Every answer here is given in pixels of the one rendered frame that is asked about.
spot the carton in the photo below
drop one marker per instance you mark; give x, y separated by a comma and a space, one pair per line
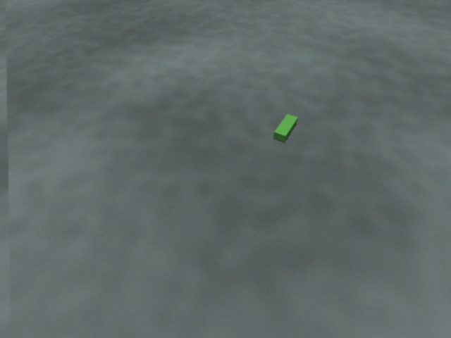
285, 128

